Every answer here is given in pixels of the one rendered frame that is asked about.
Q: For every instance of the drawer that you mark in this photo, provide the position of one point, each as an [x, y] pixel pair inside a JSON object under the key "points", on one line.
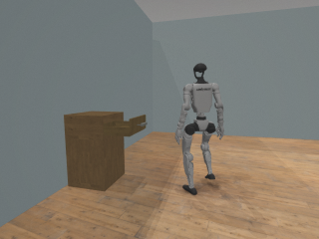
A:
{"points": [[124, 127]]}

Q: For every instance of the left robot upper arm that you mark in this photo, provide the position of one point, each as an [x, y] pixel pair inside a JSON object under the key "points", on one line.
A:
{"points": [[186, 96]]}

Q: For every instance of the right robot upper arm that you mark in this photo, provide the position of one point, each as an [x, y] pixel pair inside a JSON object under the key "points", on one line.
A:
{"points": [[216, 94]]}

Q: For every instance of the left robot forearm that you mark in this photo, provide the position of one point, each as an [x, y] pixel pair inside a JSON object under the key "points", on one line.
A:
{"points": [[182, 117]]}

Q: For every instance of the cabinet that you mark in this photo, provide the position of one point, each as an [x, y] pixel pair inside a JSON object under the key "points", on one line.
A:
{"points": [[94, 161]]}

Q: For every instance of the handle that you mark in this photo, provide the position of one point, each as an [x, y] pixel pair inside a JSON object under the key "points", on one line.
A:
{"points": [[143, 123]]}

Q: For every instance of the right robot hand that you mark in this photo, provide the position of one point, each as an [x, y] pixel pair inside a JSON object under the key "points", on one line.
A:
{"points": [[220, 131]]}

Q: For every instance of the robot right shin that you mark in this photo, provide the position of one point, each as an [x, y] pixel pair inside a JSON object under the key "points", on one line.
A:
{"points": [[207, 159]]}

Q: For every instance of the robot left foot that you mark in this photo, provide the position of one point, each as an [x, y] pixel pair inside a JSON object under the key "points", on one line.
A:
{"points": [[190, 190]]}

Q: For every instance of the right robot forearm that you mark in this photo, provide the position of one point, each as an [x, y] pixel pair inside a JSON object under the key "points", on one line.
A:
{"points": [[220, 120]]}

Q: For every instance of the left robot hand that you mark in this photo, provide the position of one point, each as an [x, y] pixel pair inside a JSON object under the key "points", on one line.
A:
{"points": [[178, 135]]}

